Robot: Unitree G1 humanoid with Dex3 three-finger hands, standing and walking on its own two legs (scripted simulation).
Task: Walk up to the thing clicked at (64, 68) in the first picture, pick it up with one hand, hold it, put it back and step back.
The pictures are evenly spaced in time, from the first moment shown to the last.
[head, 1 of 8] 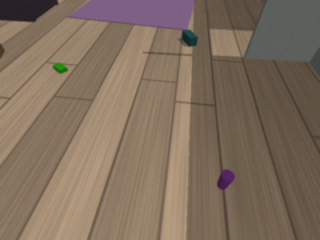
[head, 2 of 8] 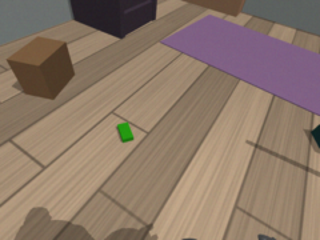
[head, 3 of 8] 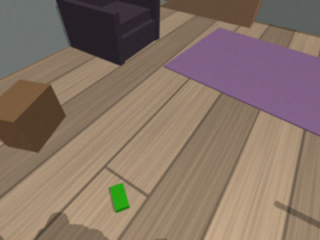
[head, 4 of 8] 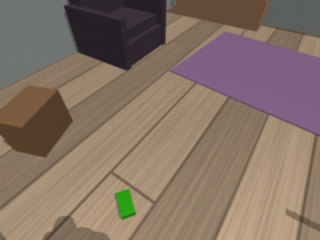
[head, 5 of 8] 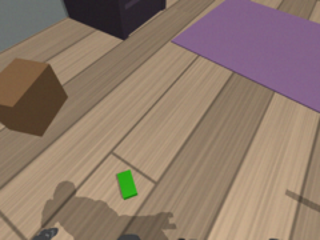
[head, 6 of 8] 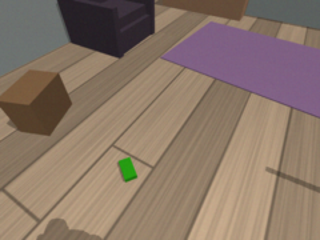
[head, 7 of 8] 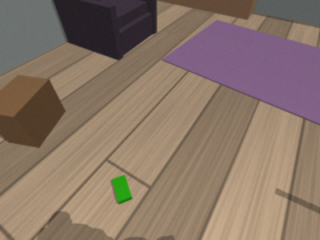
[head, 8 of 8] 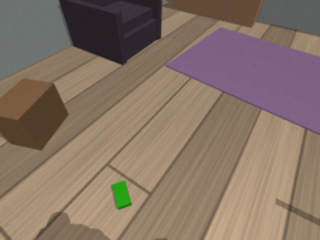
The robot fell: no
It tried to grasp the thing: no
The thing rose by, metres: 0.00
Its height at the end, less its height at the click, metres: +0.00
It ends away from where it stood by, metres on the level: 0.00
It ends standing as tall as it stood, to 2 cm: yes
